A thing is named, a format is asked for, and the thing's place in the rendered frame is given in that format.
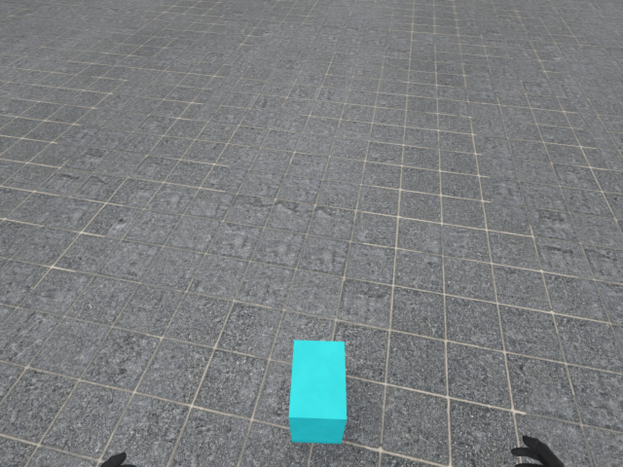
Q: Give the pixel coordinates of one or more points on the right robot hand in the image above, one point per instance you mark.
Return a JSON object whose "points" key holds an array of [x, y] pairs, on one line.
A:
{"points": [[538, 451]]}

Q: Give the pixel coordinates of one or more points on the carton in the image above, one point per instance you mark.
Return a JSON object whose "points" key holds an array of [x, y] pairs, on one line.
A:
{"points": [[318, 399]]}

